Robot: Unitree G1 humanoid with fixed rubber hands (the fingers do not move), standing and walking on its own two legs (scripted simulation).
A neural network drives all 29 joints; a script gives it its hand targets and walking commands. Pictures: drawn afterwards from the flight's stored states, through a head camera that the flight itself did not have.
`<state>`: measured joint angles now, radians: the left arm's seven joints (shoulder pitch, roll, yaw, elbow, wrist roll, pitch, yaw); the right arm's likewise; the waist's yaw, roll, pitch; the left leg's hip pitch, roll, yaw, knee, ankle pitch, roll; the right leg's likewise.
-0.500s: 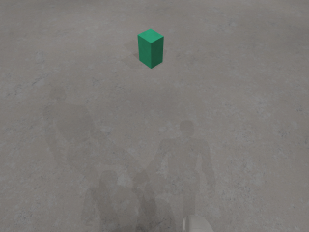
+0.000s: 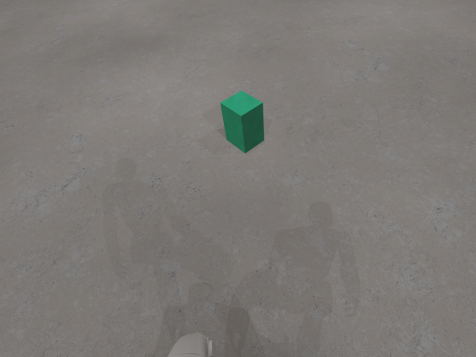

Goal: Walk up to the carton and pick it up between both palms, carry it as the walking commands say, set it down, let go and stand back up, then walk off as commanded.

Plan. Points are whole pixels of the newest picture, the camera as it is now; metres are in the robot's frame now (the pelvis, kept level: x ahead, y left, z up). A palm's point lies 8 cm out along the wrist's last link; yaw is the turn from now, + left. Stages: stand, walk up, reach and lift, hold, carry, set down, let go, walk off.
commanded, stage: walk up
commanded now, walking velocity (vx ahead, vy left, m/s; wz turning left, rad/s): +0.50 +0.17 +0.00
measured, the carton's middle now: (243, 122) +1.47 +0.08 -0.64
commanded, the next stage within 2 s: none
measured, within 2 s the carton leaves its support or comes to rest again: neither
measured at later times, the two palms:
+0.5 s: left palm (96, 310) +0.24 +0.35 -0.16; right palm (313, 276) +0.31 -0.12 -0.15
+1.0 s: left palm (167, 176) +0.60 +0.25 -0.14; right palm (338, 203) +0.51 -0.22 -0.16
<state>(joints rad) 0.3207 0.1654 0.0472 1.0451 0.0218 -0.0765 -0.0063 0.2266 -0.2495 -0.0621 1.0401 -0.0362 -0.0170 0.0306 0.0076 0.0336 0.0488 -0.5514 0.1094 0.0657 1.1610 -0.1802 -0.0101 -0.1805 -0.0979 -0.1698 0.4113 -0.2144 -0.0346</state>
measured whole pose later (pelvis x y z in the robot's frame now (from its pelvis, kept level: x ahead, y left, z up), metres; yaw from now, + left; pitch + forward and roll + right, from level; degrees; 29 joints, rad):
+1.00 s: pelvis +0.53 +0.03 -0.01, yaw +1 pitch +2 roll +2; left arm 0.17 0.15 0.03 1.01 0.02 -0.09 -0.01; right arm 0.30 -0.23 -0.05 1.09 -0.03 -0.05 0.01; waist -0.04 0.03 0.07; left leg -0.44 0.07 0.05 1.20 -0.36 0.00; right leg -0.33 -0.10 -0.16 0.51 -0.21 -0.02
